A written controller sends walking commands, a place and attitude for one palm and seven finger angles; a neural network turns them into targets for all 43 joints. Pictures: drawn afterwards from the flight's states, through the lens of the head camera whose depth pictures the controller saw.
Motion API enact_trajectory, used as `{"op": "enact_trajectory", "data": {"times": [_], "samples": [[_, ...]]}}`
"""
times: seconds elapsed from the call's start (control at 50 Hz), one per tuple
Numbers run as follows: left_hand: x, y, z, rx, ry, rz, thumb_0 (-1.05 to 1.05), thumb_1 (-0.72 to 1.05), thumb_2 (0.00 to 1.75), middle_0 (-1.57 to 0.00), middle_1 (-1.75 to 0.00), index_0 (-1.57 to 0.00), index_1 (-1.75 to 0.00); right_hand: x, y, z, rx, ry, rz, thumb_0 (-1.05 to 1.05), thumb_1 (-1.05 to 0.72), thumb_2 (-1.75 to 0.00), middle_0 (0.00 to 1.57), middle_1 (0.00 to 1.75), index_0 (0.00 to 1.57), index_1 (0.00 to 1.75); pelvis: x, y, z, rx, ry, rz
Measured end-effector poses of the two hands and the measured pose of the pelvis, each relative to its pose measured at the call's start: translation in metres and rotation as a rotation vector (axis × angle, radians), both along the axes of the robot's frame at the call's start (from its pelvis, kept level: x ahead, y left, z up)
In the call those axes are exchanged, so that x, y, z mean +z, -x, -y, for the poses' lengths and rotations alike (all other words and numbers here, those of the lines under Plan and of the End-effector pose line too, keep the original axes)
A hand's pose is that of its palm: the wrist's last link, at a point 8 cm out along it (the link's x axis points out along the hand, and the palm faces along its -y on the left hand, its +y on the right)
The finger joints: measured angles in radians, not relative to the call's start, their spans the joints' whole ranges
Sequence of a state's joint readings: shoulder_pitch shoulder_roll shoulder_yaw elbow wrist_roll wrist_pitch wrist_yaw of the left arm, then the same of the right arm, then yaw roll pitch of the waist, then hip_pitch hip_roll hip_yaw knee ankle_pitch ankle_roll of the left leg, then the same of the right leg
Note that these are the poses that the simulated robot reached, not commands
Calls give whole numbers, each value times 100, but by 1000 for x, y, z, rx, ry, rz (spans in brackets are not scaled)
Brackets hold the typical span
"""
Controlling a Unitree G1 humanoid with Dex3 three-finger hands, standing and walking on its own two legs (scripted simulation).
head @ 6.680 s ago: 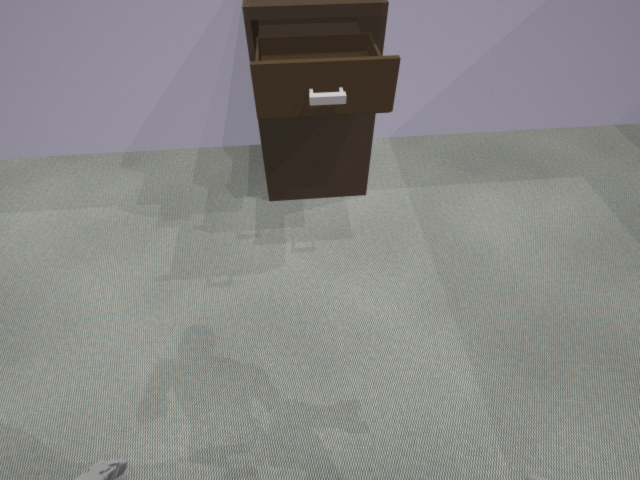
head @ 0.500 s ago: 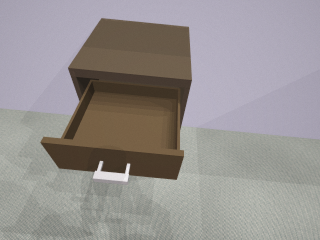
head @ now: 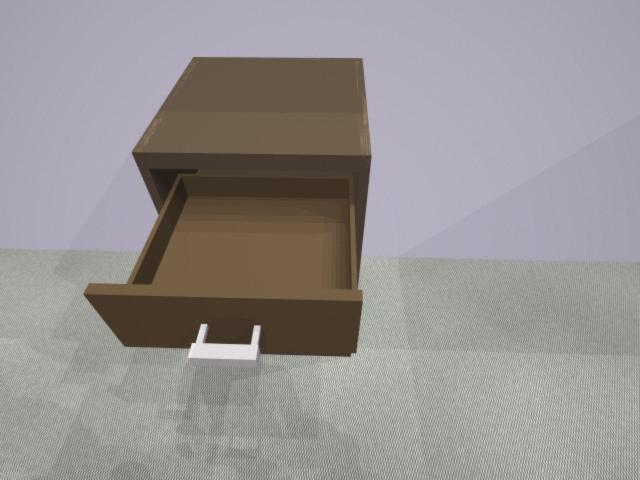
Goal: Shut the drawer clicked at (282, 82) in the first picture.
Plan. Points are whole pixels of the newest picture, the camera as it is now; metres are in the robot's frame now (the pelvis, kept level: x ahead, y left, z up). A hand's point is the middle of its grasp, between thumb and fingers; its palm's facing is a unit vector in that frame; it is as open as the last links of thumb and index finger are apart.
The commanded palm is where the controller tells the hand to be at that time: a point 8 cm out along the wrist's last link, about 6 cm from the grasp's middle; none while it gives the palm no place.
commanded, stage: come to a stop and stand still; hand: left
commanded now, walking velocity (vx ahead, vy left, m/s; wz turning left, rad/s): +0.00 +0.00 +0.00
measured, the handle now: (227, 342) +0.33 +0.17 -0.07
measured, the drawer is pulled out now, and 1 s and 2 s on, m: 0.30 0.30 0.30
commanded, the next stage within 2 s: look again from close up in 0.24 s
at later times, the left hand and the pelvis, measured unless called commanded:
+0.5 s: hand out of the picture +0.03 +0.17 -0.16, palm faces +0.00 -0.97 -0.23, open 7.3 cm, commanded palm none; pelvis +0.03 -0.01 +0.01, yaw +0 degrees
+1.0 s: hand out of the picture +0.08 +0.16 -0.15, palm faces +0.09 -0.97 -0.23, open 7.3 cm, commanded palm +0.12 +0.21 -0.06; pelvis +0.03 -0.03 +0.01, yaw +1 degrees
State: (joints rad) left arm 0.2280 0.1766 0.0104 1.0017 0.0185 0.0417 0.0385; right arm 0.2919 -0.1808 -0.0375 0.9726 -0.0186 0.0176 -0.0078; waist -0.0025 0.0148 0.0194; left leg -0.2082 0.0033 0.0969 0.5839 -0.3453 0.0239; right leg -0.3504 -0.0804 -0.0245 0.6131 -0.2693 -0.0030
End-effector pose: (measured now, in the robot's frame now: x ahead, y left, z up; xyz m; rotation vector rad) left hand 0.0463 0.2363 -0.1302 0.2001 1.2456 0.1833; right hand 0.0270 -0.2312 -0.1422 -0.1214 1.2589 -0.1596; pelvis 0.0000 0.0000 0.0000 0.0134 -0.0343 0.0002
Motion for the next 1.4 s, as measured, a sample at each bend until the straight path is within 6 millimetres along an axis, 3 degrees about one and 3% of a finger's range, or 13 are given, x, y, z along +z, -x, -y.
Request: {"op": "enact_trajectory", "data": {"times": [0.16, 0.32, 0.48, 0.74, 0.98, 1.0, 1.04, 1.12, 1.2, 1.28, 1.34, 1.4], "samples": [[8, 29, -9, -2, -23, -47, 1, 91, 90, -20, -30, -20, -30, -3, -10, -6, 29, -29, 45, 1, -93, -90, 20, 30, 20, 30, 1, 1, -4, -12, -12, -2], [10, 44, 2, 15, -13, -124, 1, 91, 90, -20, -30, -20, -30, -4, -5, -3, 31, -38, -12, 0, -92, -90, 20, 30, 20, 30, 5, -10, 1, -11, -13, -22], [6, 23, 22, 7, 23, -122, 1, 91, 90, -20, -30, -20, -30, -4, 6, 0, 15, -40, -94, 0, -91, -90, 20, 30, 20, 30, 7, -24, 9, -4, -10, -22], [7, -16, 28, -6, 10, -62, 1, 93, 90, -20, -30, -20, -30, -2, 6, 5, 5, -44, -138, 0, -91, -90, 20, 30, 20, 30, 9, -36, 23, 7, -6, -17], [6, -14, 35, 6, 11, -58, 1, 93, 90, -20, -30, -20, -30, 0, 0, 16, 15, -35, -133, 0, -91, -90, 20, 30, 20, 30, 10, -35, 30, 16, 2, -17], [11, -21, 34, 63, 25, -3, 1, 93, 90, -20, -30, -21, -30, 2, -4, 18, 14, -26, -102, 0, -91, -90, 20, 30, 20, 30, 9, -33, 30, 19, 4, -18], [40, -51, 29, 108, 12, 260, 2, 92, 90, -21, -31, -21, -30, 9, -22, 25, 23, 17, 37, 1, -91, -90, 20, 30, 20, 30, 8, -32, 30, 26, 1, -24], [103, -107, 24, 116, 21, 748, 2, 92, 90, -24, -34, -24, -34, 27, -77, 41, 66, 74, 339, 1, -91, -90, 20, 30, 20, 30, 0, -22, 28, 67, 3, -66], [135, -126, 29, 2, 94, 1124, 1, 92, 90, -29, -40, -29, -39, 52, -140, 52, 139, 112, 627, 1, -91, -90, 20, 30, 20, 30, -19, -11, 30, 58, -3, -139], [123, -110, 40, -164, 171, 1287, 1, 91, 90, -35, -47, -36, -47, 71, -192, 52, 230, 137, 844, 1, -91, -90, 20, 30, 20, 30, -48, -2, 31, 60, -2, -199], [98, -91, 43, -166, 225, 1232, 1, 91, 90, -41, -53, -42, -53, 76, -218, 42, 281, 141, 934, 1, -91, -90, 20, 30, 20, 30, -66, 3, 30, 70, 3, -226], [84, -76, 39, -106, 217, 1170, 1, 90, 90, -47, -60, -48, -59, 71, -232, 24, 318, 119, 964, 1, -91, -90, 20, 30, 20, 30, -77, 5, 28, 82, 19, -237]]}}
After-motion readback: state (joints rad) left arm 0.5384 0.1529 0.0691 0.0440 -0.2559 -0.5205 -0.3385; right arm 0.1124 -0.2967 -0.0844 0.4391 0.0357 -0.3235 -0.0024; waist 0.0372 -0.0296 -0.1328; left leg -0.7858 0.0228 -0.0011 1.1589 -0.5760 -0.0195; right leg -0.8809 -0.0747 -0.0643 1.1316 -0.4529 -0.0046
